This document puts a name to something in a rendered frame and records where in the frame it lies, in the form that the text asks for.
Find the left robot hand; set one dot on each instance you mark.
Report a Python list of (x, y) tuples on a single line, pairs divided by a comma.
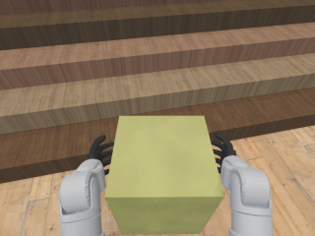
[(96, 149)]

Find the robot left forearm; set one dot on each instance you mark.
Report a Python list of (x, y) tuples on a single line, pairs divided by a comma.
[(79, 200)]

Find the right robot hand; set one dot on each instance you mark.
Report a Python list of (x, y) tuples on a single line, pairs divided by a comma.
[(226, 149)]

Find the robot right forearm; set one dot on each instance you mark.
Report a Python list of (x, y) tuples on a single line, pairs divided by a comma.
[(250, 198)]

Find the carton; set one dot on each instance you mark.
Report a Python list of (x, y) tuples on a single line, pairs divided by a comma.
[(163, 176)]

